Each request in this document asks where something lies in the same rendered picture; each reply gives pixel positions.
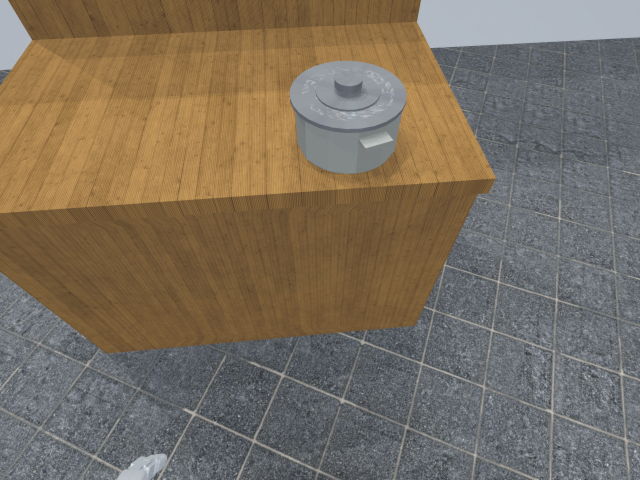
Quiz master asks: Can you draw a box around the left robot hand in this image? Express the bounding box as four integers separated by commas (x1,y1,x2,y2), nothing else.
116,454,167,480

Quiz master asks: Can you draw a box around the pot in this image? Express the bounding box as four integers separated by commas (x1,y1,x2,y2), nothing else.
295,112,402,174

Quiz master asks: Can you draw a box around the lid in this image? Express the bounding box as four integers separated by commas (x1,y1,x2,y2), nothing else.
290,61,407,133

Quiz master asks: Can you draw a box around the knob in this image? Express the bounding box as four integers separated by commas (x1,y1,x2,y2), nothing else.
334,70,363,94

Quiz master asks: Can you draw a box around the table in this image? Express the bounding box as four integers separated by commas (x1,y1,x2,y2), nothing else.
0,0,496,354

